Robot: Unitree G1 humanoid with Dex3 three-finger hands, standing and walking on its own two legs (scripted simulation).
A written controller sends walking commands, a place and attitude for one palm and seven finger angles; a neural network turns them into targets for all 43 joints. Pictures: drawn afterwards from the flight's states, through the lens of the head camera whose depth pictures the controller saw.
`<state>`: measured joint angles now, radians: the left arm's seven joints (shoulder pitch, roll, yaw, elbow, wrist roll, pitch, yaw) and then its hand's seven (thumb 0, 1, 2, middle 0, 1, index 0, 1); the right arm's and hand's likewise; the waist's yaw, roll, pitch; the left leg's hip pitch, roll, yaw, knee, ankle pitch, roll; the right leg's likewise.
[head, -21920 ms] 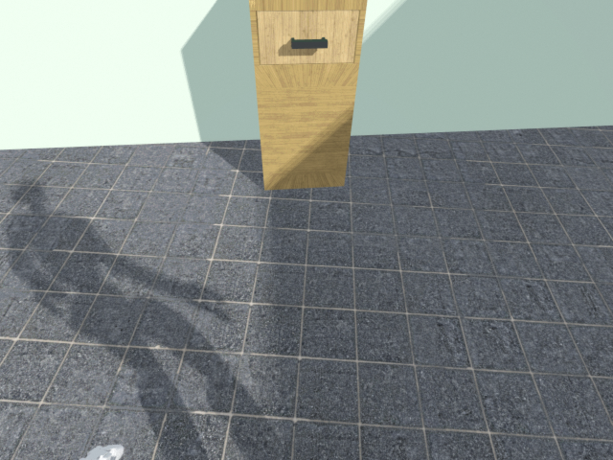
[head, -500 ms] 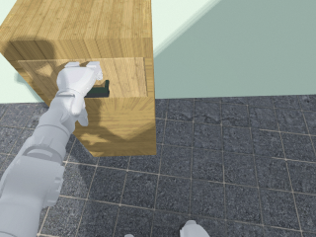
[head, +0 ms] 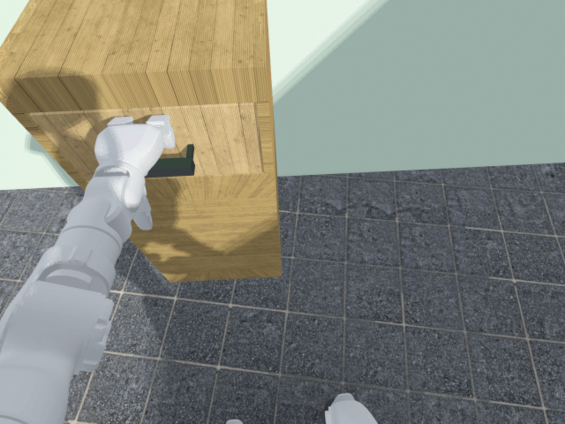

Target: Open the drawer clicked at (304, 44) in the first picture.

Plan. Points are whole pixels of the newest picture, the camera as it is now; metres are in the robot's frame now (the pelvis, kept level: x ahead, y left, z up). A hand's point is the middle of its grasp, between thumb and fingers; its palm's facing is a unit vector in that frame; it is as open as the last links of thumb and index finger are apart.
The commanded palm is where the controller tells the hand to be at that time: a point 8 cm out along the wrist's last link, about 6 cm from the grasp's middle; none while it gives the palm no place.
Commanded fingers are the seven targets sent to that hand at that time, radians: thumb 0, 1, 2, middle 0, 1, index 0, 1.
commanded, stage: re-aim the fingers above the handle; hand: left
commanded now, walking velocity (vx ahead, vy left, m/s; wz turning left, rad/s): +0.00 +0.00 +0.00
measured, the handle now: (158, 159) +0.56 +0.20 -0.02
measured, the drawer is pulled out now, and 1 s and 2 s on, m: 0.00 0.00 0.00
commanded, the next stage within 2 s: lower the fingers behind the handle in 0.56 s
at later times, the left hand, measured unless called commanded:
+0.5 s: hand (140, 166) +0.49 +0.20 +0.04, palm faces -0.13 +0.02 -0.99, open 13.6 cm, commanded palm +0.48 +0.20 +0.09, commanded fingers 0.00 -0.50 0.30 -0.30 -1.20 -0.30 -1.20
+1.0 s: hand (156, 165) +0.51 +0.18 +0.02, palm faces -0.02 +0.03 -1.00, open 13.6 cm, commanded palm +0.48 +0.19 +0.06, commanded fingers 0.00 -0.50 0.30 -0.30 -1.20 -0.30 -1.20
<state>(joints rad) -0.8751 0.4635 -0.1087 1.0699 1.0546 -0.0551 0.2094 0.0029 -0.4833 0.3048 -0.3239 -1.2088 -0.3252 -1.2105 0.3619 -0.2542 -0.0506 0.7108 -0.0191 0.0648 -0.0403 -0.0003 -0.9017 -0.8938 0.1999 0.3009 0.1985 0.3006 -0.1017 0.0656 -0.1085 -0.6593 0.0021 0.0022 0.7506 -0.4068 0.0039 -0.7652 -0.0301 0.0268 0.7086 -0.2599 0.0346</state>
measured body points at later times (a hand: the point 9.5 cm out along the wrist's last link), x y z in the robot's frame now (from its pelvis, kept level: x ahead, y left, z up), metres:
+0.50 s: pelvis -0.01 +0.00 +0.00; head +0.09 -0.03 +0.44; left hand +0.50 +0.19 +0.09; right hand +0.02 -0.27 -0.14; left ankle -0.04 +0.12 -0.71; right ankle +0.04 -0.14 -0.71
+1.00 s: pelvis -0.01 +0.00 -0.01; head +0.11 -0.02 +0.42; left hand +0.50 +0.18 +0.08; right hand +0.00 -0.27 -0.15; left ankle -0.04 +0.12 -0.71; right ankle +0.04 -0.14 -0.71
